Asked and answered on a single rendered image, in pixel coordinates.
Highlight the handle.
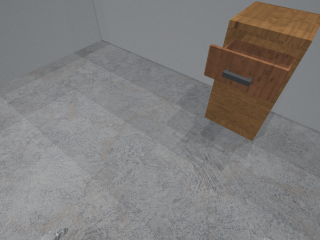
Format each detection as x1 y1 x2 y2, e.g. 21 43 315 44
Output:
222 68 254 87

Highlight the robot left hand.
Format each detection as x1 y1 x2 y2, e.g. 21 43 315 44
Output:
41 227 68 240

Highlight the drawer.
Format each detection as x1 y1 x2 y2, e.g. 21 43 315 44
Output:
204 38 297 102

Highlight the cabinet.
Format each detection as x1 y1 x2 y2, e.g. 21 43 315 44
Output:
205 1 320 141

